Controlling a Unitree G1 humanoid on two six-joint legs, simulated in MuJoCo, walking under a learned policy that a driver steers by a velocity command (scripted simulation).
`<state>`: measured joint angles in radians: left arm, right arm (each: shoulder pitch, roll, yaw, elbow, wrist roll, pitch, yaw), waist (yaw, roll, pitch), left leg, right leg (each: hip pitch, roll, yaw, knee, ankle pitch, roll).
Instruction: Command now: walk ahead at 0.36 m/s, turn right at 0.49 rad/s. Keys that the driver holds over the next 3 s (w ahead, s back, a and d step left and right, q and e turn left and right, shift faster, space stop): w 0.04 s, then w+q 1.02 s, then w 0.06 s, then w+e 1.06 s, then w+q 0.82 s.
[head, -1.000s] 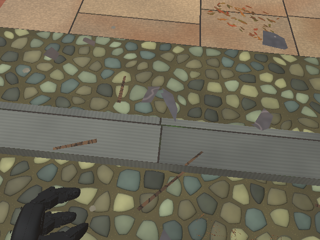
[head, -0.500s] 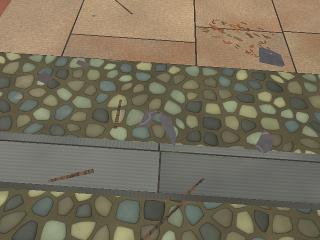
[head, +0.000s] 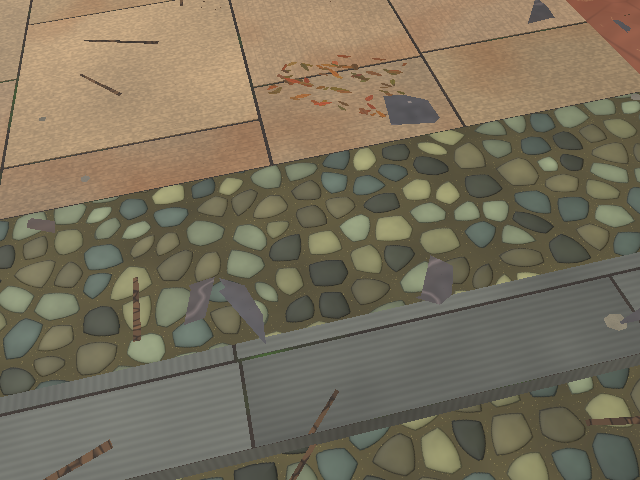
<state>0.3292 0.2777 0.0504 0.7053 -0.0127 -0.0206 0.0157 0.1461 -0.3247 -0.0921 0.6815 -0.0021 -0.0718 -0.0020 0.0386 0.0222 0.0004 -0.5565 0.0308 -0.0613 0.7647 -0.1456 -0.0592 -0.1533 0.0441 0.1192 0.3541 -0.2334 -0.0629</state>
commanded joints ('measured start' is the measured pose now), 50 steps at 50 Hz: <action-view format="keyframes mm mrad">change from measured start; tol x32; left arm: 1 -24 200 57 -56 -8 -21 6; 28 -347 88 3 -140 7 -91 -36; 34 80 239 69 -76 26 -93 -14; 50 -23 107 19 42 32 -36 17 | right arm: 1 -135 -38 4 -88 10 -32 13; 35 354 11 43 -73 43 21 -22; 50 -40 27 72 -231 14 62 12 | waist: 1 26 -159 21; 12 -109 270 -233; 32 3 103 -46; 35 3 -387 -336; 50 -29 -50 91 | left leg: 1 -12 -23 15 -158 61 -16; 10 370 -15 38 -317 17 145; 12 830 297 -619 -470 -198 376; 30 414 131 -341 -446 99 229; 33 326 24 -276 -95 264 160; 36 -240 -41 -136 585 -402 60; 50 -437 86 36 598 -85 -11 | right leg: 1 -2 -200 202 -138 -52 -152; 10 27 -191 117 148 333 -86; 14 -643 -61 7 852 -205 33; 32 -63 -11 -69 77 171 54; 35 540 -495 700 -29 -90 -194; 50 26 -274 -160 -171 210 -109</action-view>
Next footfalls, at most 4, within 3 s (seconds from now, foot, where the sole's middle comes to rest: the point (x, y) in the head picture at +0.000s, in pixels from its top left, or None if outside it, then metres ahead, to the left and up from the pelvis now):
0.20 left None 0.21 0.14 -0.79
0.66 right None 0.49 -0.05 -0.79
1.16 left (227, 389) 0.66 0.31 -0.73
1.74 right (279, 253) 1.04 0.22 -0.73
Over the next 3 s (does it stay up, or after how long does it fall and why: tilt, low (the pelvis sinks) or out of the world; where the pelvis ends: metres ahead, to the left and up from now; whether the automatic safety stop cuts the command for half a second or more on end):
stays up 1.51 0.33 0.05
